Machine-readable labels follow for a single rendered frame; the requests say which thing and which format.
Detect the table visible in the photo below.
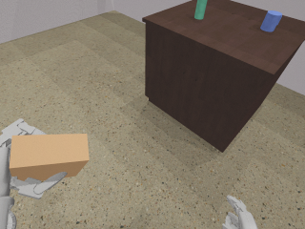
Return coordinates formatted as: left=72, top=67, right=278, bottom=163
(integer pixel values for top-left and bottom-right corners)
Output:
left=142, top=0, right=305, bottom=153

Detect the left robot hand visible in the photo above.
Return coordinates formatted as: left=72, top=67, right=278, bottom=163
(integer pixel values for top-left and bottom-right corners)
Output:
left=0, top=118, right=67, bottom=199

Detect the left robot forearm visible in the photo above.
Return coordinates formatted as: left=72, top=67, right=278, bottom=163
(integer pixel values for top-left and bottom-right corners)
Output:
left=0, top=196, right=17, bottom=229

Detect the sponge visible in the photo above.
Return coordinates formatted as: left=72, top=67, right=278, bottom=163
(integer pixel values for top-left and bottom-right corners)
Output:
left=9, top=134, right=90, bottom=181

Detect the right robot hand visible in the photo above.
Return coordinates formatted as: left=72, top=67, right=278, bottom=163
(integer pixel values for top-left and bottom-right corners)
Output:
left=222, top=195, right=258, bottom=229

